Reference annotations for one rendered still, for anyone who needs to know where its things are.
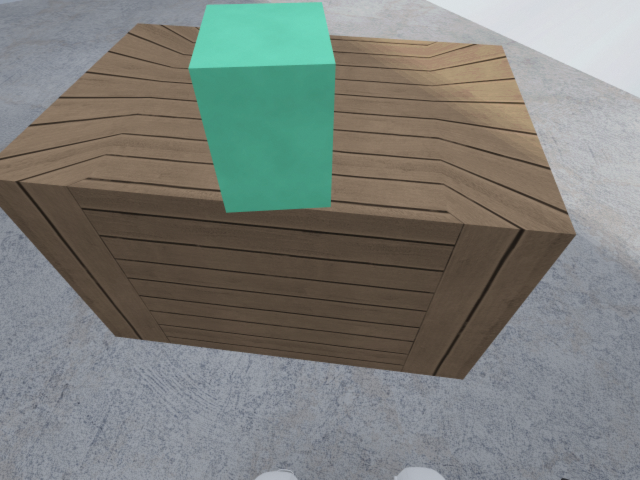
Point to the pedestal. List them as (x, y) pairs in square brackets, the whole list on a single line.
[(444, 215)]

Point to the carton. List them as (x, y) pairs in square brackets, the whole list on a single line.
[(264, 80)]

